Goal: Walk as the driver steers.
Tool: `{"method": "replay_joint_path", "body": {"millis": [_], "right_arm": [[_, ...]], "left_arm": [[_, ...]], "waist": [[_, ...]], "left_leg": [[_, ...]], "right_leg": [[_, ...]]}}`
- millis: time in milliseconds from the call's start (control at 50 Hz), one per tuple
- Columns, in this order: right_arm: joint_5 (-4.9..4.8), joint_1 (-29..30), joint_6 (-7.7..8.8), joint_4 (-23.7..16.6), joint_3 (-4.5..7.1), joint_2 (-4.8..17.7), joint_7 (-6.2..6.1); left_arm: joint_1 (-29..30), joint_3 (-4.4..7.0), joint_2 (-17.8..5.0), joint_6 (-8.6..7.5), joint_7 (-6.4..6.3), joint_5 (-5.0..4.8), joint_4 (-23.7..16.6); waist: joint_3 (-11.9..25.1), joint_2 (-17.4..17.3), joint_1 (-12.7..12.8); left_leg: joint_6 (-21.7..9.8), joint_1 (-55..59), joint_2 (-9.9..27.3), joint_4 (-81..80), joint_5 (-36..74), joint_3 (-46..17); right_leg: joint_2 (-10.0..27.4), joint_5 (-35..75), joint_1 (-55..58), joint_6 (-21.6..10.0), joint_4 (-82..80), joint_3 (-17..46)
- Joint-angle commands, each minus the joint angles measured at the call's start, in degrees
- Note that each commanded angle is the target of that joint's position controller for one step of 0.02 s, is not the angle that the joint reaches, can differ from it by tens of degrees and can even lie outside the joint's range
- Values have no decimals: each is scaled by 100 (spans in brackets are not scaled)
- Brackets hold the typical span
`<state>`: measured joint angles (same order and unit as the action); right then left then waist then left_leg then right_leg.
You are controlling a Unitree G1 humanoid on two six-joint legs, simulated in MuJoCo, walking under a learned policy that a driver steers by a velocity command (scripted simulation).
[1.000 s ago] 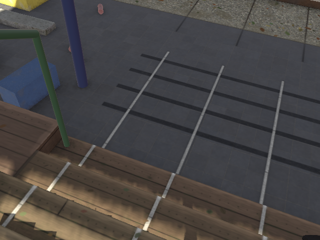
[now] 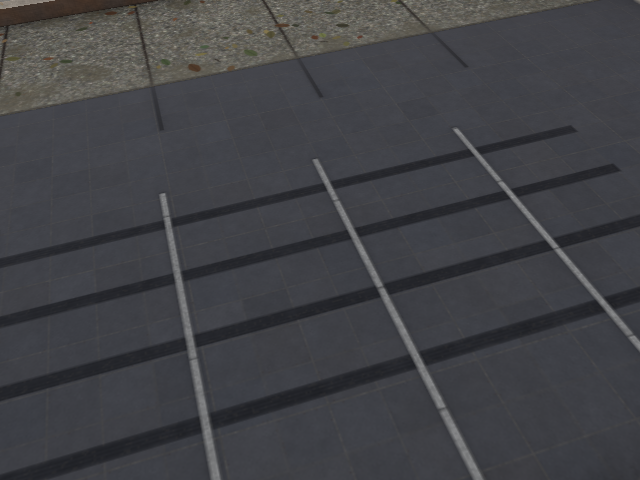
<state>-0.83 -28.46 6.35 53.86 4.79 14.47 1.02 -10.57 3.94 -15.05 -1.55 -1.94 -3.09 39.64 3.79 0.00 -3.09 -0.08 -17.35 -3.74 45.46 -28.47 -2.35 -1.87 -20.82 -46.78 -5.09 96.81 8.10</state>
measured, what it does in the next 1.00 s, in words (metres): goes down, turning left: right foot 0.15 m lower, then left foot 0.15 m lower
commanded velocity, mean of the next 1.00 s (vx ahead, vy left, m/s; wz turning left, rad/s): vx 0.92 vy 0.00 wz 0.55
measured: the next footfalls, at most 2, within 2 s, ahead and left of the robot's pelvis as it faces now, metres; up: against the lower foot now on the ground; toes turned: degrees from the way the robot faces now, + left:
right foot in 0.24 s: +0.33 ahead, -0.17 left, -0.15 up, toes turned +9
left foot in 0.68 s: +0.69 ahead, +0.17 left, -0.29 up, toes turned +31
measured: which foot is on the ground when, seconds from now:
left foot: down 0.00-0.22, up 0.24-0.66, down 0.68-1.00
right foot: up 0.00-0.22, down 0.24-0.68, up 0.70-1.00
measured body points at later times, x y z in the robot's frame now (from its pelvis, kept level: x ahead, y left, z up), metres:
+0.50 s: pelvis +0.39 -0.02 -0.15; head +0.39 -0.02 +0.30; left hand +0.26 +0.21 -0.29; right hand +0.62 -0.25 -0.24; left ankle +0.50 +0.17 -0.80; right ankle +0.29 -0.18 -0.85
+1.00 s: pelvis +0.81 +0.17 -0.28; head +0.84 +0.18 +0.17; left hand +0.85 +0.49 -0.33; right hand +0.98 -0.01 -0.42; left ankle +0.66 +0.15 -0.99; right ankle +1.05 +0.21 -0.97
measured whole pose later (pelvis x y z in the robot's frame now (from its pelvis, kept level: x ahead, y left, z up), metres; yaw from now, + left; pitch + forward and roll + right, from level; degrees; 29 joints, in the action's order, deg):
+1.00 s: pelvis +0.81 +0.17 -0.28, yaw +41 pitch +0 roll +1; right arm -1.0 -20.1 3.9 48.5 1.9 11.8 -1.4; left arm -0.8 1.6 -13.7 -8.6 0.9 1.2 37.7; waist -3.7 0.5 -4.5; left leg -6.4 -4.2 -9.3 33.5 -27.4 -6.8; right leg 1.2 11.1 -36.2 1.2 31.7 3.4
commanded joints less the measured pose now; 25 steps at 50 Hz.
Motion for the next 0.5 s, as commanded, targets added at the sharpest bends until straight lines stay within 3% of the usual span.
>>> {"method": "replay_joint_path", "body": {"millis": [20, 40, 60, 80, 100, 120, 140, 160, 180, 200, 220, 240, 260, 280, 300, 320, 340, 360, 380, 400, 420, 440, 460, 480, 500], "right_arm": [[95, 824, 80, -358, -106, 373, -222], [221, 716, 22, -386, -4, 735, -216], [92, 351, 28, -291, -31, 529, -268], [-13, 182, 82, -435, -88, 436, -301], [-112, 183, 38, -521, -132, 322, -362], [-200, 59, -41, -534, -139, 360, -374], [-203, -90, -132, -451, -108, 481, -365], [-177, -258, -205, -341, -78, 534, -376], [-141, -368, -295, -224, -104, 388, -406], [-106, -454, -391, -111, -141, 242, -434], [-51, -106, -417, -133, -155, 269, -370], [-83, 453, -341, -264, -121, 520, -275], [-130, 120, -262, -207, -172, 28, -209], [-218, -974, -103, -340, -219, -109, -107], [-331, -1141, 33, -608, -259, -37, -116], [-415, -483, 18, -805, -285, -122, -231], [-333, 365, -140, -752, -115, 177, -330], [-257, 462, -243, -785, -163, -118, -335], [-189, 393, -371, -693, -151, -202, -303], [-145, 718, -431, -821, -82, -111, -272], [-91, 1062, -402, -972, -78, -17, -265], [-7, 1100, -393, -1003, -58, 64, -221], [-61, 1345, -293, -1110, -18, 196, -53], [-32, 1770, -206, -1218, -40, 186, 106], [37, 2079, -217, -1332, -70, 52, 232]], "left_arm": [[95, -193, 374, -152, 142, 303, -605], [-61, -168, 236, -217, 190, 347, -484], [216, -190, 184, -282, 254, 330, -554], [942, -184, -99, -376, 304, 315, -775], [1367, -258, -23, -444, 414, 448, -912], [1667, -289, 105, -458, 495, 390, -1011], [1810, -289, 137, -446, 539, 267, -1147], [1718, -219, 24, -381, 504, 149, -1178], [1406, -158, -68, -336, 463, 13, -1111], [887, -49, -229, -370, 457, -72, -888], [-449, 142, -571, -432, 486, 70, -451], [-2149, 287, -776, -481, 467, 198, 17], [-2993, 203, -643, -504, 451, 352, 397], [-2489, 79, -544, -452, 449, 331, 307], [-2127, 254, -984, -371, 474, 203, 291], [-2083, 334, -1035, -414, 509, 201, 533], [-1389, 28, -3, -435, 537, 308, 432], [-967, -50, 163, -560, 515, 363, 541], [-552, -140, 365, -655, 476, 279, 617], [-355, -176, 438, -668, 410, 199, 690], [-346, -81, 131, -653, 279, 325, 804], [-317, 2, -128, -642, 187, 415, 898], [-471, -53, 170, -680, 103, 383, 964], [-554, -63, 109, -713, -25, 341, 983], [-782, -29, -90, -687, -93, 324, 1058]], "waist": [[-1093, 76, 773], [-761, -51, 757], [-671, -30, 582], [-939, 273, 306], [-921, 381, 100], [-812, 190, -87], [-690, -192, -233], [-581, -545, -221], [-625, -836, -108], [-564, -823, 126], [-75, -911, 827], [390, -817, 1783], [455, 287, 1878], [858, 1957, 920], [1342, 2633, 677], [1028, 2103, 665], [-221, 90, 568], [-669, 427, 317], [-1193, 68, -16], [-1504, 209, -53], [-1390, 374, -18], [-1238, 506, -39], [-1180, 445, -20], [-1121, 428, 84], [-984, 181, 216]], "left_leg": [[-1422, -1818, 1340, -1968, 912, -2811], [-1488, -1518, 1408, -1638, 1264, -2872], [-1418, -788, 1370, -1276, 912, -2932], [-1362, -629, 1046, -1106, 453, -2576], [-1246, -1446, 640, -1067, -16, -2079], [-1174, -1854, 522, -1115, 54, -1754], [-1149, -1849, 530, -1051, 83, -1686], [-1105, -1510, 559, -821, 140, -1710], [-1048, -940, 540, -548, 201, -1769], [-936, -535, 483, 217, 402, -1725], [-767, -418, 416, 1724, 1718, -1587], [-522, -1232, 269, 3512, 2452, -1459], [-524, -3086, -218, 5843, -1081, -1339], [-523, -4258, 296, 6318, -970, -1524], [-410, -4549, 483, 6366, -173, -1311], [-294, -4866, 666, 6621, 360, -770], [-415, -4623, 928, 5641, 1301, -575], [-458, -4428, 1045, 5361, 1849, -912], [-272, -3763, 1156, 4246, 2092, -1111], [-176, -3436, 1337, 3121, 1987, -1274], [-115, -3279, 1372, 2510, 2189, -1107], [-131, -3323, 1283, 2412, 2772, -929], [-307, -3366, 1261, 1412, 3865, -1060], [-367, -2947, 1089, 367, 5124, -785], [-418, -2147, 875, -171, 5989, -280]], "right_leg": [[674, 1475, 175, 252, -2684, 167], [723, 2092, 302, 318, -2378, -82], [920, 2803, -285, 246, -2815, 249], [886, 3539, -523, 186, -4124, 66], [706, 4673, 835, 212, -5393, -181], [414, 4759, 1986, 283, -5937, -513], [274, 4476, 2593, 380, -6126, -570], [190, 3863, 2914, 494, -6195, -522], [246, 3268, 3033, 539, -6661, -445], [392, 3258, 3406, 468, -7237, -395], [638, 4069, 4500, 266, -7025, -173], [838, 3858, 6133, 143, -7036, -129], [1344, 3836, 7559, 11, -6231, 93], [1933, 5967, 8073, 62, -4868, 480], [2660, 4276, 7699, -443, -5834, 1937], [3066, 549, 6711, -1172, -7155, 3333], [2485, -693, 5192, -999, -7875, 2506], [2642, 141, 4242, -975, -7554, 2600], [2313, 1282, 3038, -742, -7506, 1658], [2139, 1524, 2544, -441, -7658, 813], [2035, 1414, 2547, -378, -7835, 539], [2003, 1979, 2793, -395, -7605, 331], [1736, 1772, 3066, -87, -7378, -223], [1510, 1592, 2887, 86, -7212, -778], [1308, 1200, 2658, 178, -7211, -1309]]}}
